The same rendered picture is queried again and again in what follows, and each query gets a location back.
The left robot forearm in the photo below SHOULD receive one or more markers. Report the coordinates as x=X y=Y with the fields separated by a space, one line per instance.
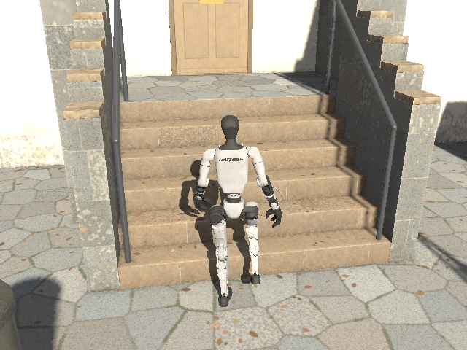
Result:
x=199 y=191

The right robot forearm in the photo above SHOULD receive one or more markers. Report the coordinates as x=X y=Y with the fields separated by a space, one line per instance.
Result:
x=270 y=196

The humanoid robot torso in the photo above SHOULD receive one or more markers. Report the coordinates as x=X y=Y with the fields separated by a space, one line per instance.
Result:
x=232 y=176

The robot right hand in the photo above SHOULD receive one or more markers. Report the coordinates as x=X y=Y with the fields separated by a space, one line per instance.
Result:
x=277 y=216

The left robot upper arm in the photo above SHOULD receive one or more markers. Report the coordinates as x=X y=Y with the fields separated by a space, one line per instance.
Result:
x=207 y=156

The robot head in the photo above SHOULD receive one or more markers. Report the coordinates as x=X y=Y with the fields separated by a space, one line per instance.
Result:
x=230 y=127

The right robot upper arm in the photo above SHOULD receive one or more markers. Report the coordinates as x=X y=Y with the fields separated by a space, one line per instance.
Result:
x=254 y=153

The robot left hand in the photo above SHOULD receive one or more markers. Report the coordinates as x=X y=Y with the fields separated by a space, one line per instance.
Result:
x=198 y=203

